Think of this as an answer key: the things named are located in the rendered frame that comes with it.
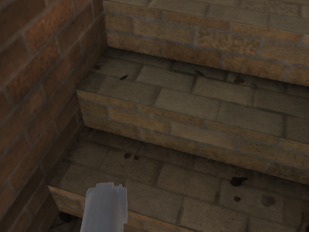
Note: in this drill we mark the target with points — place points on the left robot thigh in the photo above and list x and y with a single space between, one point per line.
105 209

